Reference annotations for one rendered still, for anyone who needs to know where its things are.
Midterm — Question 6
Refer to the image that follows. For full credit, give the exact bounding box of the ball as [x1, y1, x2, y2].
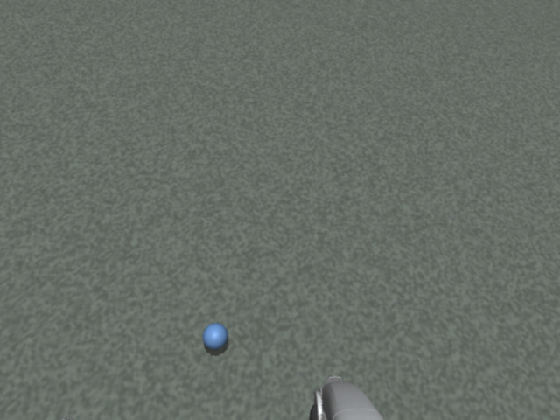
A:
[203, 323, 228, 350]

